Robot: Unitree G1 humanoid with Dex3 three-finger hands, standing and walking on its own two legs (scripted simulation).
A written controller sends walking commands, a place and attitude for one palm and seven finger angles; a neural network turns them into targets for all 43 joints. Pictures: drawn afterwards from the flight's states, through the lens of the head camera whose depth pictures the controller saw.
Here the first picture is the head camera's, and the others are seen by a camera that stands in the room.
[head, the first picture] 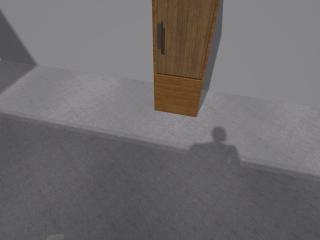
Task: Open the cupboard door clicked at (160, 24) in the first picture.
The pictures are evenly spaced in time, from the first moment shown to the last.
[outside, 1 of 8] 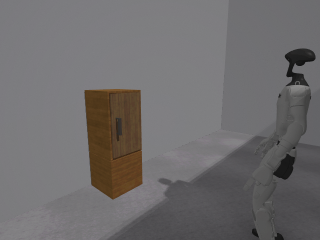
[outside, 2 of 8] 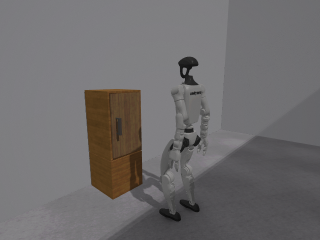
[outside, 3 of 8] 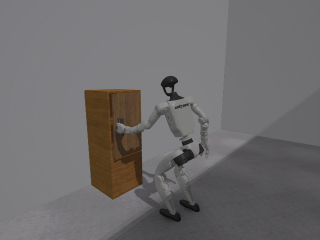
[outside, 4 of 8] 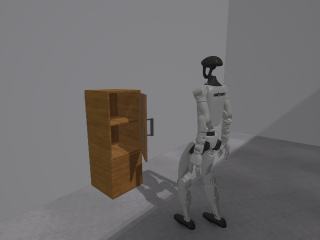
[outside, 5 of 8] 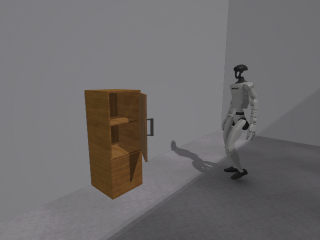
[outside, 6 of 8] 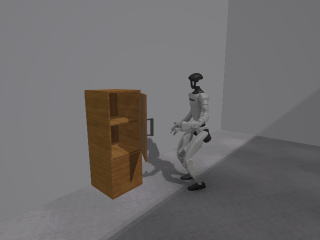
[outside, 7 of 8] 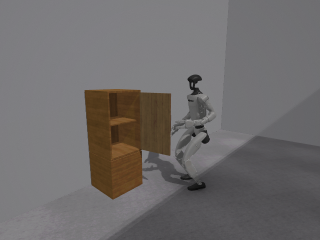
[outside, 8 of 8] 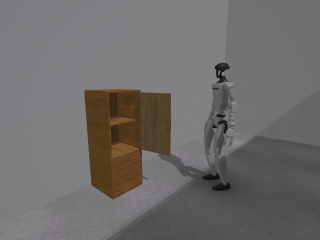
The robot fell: no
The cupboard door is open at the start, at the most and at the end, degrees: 0 101 100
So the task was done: yes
